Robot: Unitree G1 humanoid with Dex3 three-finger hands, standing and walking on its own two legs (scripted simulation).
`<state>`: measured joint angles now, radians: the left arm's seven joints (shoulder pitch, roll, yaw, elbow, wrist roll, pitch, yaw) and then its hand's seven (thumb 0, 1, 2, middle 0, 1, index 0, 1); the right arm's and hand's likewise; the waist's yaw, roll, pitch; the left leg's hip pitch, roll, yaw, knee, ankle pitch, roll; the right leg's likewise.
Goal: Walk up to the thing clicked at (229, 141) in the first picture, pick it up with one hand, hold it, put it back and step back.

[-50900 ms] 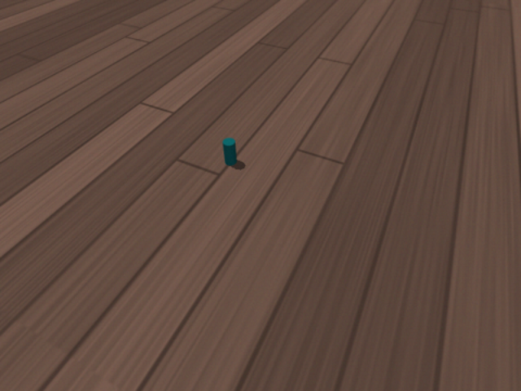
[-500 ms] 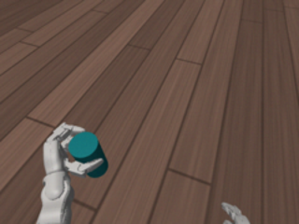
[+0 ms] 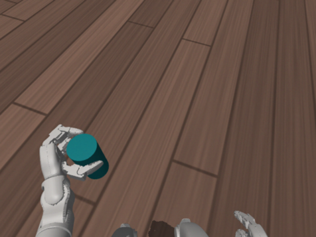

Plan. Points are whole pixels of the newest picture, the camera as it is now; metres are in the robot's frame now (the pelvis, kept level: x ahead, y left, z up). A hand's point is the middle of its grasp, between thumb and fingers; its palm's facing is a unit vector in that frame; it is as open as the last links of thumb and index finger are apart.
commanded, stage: crouch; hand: left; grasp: from the side
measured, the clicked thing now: (90, 158) +0.34 +0.18 -0.04
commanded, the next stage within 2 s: lower in 1.56 s
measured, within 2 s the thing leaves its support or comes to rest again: neither
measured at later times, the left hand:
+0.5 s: hand (87, 164) +0.40 +0.24 -0.24, palm faces +0.35 -0.93 -0.05, open 10.5 cm
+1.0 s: hand (92, 169) +0.44 +0.27 -0.41, palm faces +0.36 -0.93 -0.04, open 10.5 cm
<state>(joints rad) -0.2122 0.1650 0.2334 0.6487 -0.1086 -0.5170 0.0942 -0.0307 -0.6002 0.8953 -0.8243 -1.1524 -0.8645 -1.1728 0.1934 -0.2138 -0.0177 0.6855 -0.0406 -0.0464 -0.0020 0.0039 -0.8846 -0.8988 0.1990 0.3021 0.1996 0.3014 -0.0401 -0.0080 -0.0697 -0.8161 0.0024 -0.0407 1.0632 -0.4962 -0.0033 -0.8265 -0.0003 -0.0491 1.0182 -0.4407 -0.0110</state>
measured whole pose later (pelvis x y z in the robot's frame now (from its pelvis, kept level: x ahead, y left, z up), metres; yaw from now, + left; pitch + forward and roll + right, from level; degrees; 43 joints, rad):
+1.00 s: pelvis -0.08 +0.01 -0.35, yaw -6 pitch +31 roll -8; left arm -0.87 0.69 0.66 1.34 0.01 -0.74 -0.02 -0.02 -0.56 0.90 -0.80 -1.14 -0.83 -1.16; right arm 0.12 -0.30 0.16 0.73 -0.16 0.03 0.09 0.00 -0.92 -0.91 0.20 0.30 0.20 0.30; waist -0.25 -0.04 -0.01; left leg -2.20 -0.01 -0.11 2.36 -0.70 0.01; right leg -2.17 -0.02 -0.11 2.22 -0.59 0.00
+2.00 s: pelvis -0.09 +0.03 -0.40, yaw -12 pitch +21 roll -15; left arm -0.84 0.95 0.70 1.47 0.01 -0.85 -0.03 -0.03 -0.61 0.90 -0.81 -1.21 -0.84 -1.23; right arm -0.03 -0.38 0.41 0.61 -0.28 0.07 0.11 -0.01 -0.90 -0.90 0.20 0.30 0.20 0.30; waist -0.30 -0.18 0.25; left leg -2.25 -0.02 -0.23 2.57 -0.71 0.03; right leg -2.17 0.00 -0.22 2.33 -0.55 0.03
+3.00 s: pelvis -0.10 +0.04 -0.40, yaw -16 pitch +15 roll -19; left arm -0.84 1.10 0.67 1.57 -0.04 -0.98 0.02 -0.03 -0.60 0.81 -0.85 -1.17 -0.89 -1.18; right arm -0.16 -0.41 0.57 0.51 -0.35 0.09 0.08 -0.01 -0.90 -0.89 0.20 0.30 0.20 0.30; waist -0.31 -0.29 0.35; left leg -2.20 0.01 -0.33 2.63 -0.74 0.04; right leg -2.09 0.05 -0.29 2.30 -0.53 0.06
